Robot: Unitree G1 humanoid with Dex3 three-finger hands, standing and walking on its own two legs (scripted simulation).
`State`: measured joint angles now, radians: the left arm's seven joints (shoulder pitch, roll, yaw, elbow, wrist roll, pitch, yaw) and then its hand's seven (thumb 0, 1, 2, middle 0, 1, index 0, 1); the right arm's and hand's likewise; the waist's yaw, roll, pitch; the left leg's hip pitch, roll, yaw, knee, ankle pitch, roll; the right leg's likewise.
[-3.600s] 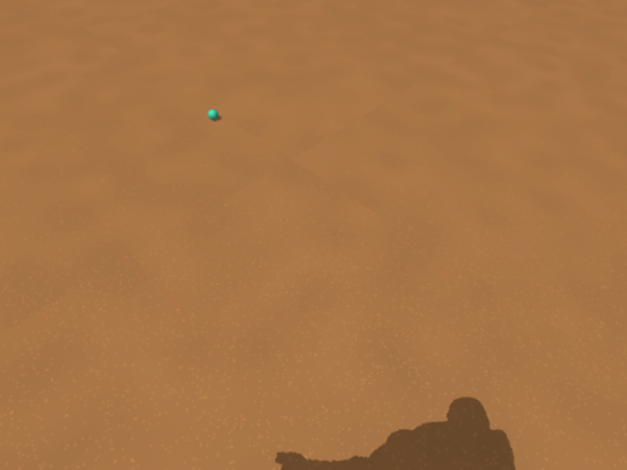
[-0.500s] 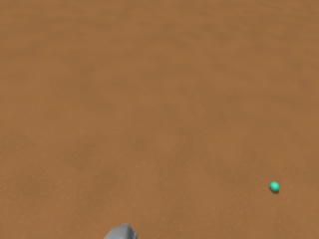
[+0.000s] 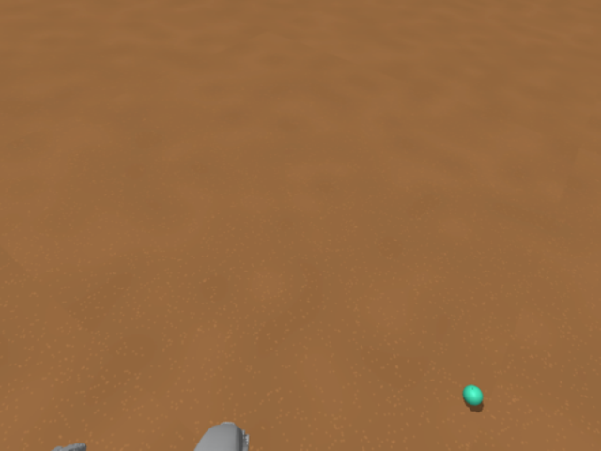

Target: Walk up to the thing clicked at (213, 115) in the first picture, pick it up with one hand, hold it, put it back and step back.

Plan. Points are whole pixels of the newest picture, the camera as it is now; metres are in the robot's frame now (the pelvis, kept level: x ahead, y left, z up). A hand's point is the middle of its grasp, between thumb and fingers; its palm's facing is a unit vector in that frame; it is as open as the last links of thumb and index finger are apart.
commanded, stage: walk up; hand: left
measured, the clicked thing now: (472, 395) +0.44 -0.58 -0.71
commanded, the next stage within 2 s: none
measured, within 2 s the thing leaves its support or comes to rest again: neither
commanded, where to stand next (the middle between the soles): +0.13 -0.95 m, yaw +16 degrees
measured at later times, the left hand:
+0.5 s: hand out of the picture +0.14 +0.05 -0.16, palm faces +0.00 -0.92 -0.38, open 7.4 cm
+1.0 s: hand out of the picture +0.08 -0.17 -0.15, palm faces +0.07 -0.94 -0.33, open 7.4 cm
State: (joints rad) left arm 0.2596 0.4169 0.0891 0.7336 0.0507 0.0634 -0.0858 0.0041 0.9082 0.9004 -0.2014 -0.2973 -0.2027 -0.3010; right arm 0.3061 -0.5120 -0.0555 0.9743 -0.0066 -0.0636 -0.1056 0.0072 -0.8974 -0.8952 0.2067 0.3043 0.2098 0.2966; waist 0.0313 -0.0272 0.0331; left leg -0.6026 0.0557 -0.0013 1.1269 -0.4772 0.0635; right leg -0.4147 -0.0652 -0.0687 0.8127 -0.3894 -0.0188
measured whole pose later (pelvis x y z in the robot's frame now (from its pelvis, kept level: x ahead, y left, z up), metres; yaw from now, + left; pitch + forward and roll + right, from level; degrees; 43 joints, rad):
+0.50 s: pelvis +0.03 -0.26 -0.03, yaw +6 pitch -1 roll +0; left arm 0.18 0.53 0.11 0.70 0.05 0.09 -0.10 0.01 0.91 0.90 -0.20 -0.30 -0.20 -0.30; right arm 0.39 -0.53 -0.05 0.86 -0.04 -0.08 -0.10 0.00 -0.89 -0.89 0.21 0.31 0.22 0.30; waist -0.02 -0.09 0.10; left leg -0.53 0.21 -0.13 0.91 -0.39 0.03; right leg -0.52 -0.08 0.05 0.93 -0.41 0.03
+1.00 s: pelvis +0.03 -0.46 +0.00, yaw +10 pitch -2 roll +0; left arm 0.21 0.50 0.09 0.72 0.05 0.12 -0.08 0.01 0.91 0.90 -0.20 -0.30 -0.20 -0.30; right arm 0.39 -0.45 -0.05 0.86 -0.02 -0.08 -0.10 0.00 -0.89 -0.89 0.21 0.31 0.22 0.30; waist 0.00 -0.13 0.15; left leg -0.41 0.09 0.01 0.78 -0.34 0.00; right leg -0.63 0.02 0.19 1.27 -0.40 -0.01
